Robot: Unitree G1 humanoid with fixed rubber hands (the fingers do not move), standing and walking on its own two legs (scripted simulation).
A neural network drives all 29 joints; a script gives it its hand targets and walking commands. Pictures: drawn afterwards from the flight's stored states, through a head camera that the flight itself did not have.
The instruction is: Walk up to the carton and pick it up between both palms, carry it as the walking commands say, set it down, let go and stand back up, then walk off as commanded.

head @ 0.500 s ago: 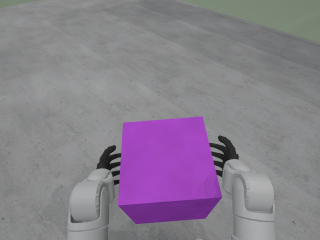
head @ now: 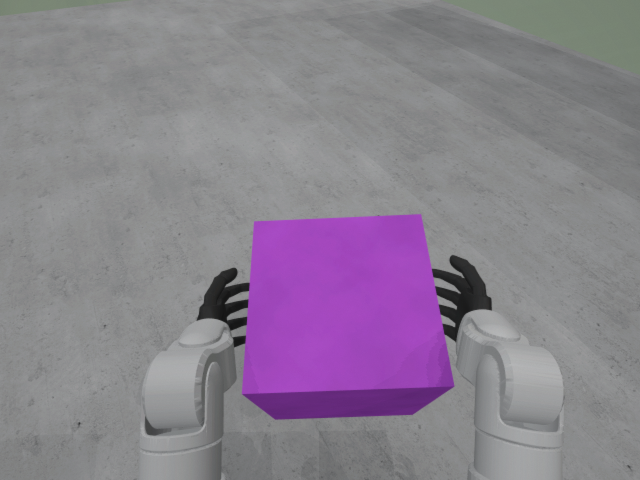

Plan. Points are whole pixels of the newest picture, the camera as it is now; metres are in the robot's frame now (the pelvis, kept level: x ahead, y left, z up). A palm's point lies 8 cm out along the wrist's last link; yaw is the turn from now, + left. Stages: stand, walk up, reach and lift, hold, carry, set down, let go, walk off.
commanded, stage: carry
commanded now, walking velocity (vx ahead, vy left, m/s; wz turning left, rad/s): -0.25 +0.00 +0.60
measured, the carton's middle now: (340, 327) +0.32 -0.03 +0.04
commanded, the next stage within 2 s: none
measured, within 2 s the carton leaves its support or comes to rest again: neither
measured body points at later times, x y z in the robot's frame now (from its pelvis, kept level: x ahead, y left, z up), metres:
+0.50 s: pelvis -0.22 +0.01 +0.02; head -0.19 +0.03 +0.47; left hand +0.02 +0.23 +0.08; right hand +0.11 -0.05 +0.10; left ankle -0.22 +0.15 -0.66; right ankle -0.14 -0.12 -0.70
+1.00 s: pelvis -0.43 -0.04 +0.03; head -0.38 -0.02 +0.47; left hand -0.27 +0.24 +0.07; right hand -0.09 +0.01 +0.08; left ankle -0.37 +0.12 -0.64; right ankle -0.36 -0.14 -0.70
